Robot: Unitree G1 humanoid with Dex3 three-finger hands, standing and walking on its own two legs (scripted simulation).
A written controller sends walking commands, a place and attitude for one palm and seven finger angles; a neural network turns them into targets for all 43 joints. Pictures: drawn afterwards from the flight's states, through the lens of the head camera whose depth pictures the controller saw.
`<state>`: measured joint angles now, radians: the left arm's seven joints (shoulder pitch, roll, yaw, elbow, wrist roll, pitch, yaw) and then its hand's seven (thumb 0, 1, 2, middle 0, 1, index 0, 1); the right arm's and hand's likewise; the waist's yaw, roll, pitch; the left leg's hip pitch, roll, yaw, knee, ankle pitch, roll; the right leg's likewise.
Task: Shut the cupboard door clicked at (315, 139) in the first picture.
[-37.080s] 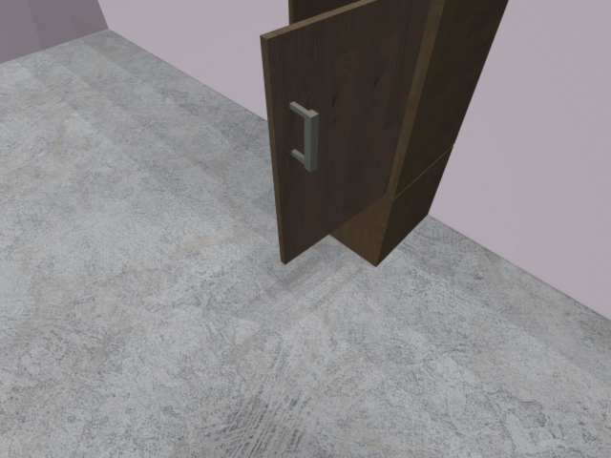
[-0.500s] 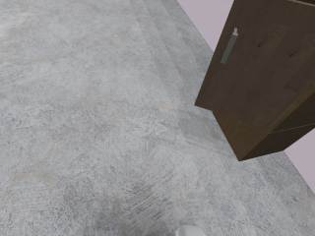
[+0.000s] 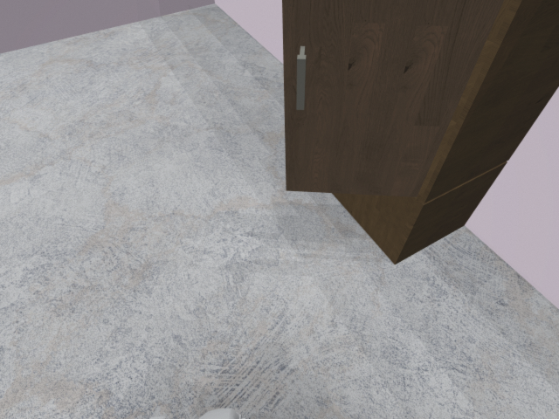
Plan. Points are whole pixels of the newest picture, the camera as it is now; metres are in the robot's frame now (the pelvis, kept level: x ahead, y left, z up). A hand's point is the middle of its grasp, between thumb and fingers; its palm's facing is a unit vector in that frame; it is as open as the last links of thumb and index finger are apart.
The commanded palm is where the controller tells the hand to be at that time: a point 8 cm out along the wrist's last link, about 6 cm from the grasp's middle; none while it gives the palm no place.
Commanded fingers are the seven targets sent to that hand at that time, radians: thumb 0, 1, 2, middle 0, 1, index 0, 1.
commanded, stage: take the last steps up to it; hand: left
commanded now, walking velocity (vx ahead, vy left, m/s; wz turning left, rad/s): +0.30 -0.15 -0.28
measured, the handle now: (301, 78) +0.78 -0.04 +0.06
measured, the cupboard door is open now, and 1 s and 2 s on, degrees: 56 56 56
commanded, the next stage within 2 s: come to a stop and stand still in 0.74 s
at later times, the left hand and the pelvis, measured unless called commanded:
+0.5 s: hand (199, 368) +0.23 +0.16 -0.17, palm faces -0.20 -0.97 -0.15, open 7.4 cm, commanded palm none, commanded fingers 0.00 0.90 0.90 -0.20 -0.30 -0.20 -0.30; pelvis +0.13 -0.02 +0.00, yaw -10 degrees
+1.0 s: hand (275, 304) +0.35 +0.02 -0.18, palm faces -0.13 -0.97 -0.18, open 7.2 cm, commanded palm none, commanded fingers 0.00 0.90 0.90 -0.20 -0.30 -0.20 -0.30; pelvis +0.30 -0.14 +0.00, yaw -9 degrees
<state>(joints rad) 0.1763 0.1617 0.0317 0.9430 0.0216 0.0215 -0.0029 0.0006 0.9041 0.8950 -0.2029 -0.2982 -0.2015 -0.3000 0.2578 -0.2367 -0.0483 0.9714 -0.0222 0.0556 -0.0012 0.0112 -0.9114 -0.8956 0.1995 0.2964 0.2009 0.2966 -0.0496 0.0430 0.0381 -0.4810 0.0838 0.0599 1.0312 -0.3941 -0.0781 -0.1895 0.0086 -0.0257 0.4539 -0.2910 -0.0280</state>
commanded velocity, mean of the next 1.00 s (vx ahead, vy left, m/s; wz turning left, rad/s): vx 0.15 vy -0.07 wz -0.07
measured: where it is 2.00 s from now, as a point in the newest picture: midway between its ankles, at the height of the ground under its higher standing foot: (340, 400)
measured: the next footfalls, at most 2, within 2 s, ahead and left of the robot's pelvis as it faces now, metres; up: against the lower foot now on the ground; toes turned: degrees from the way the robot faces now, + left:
left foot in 0.14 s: +0.08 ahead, +0.12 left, +0.00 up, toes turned +4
right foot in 0.62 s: +0.27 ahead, -0.27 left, +0.00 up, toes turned -10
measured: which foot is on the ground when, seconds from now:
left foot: up 0.00-0.12, down 0.14-0.62, up 0.64-1.00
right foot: down 0.00-0.14, up 0.16-0.60, down 0.62-1.00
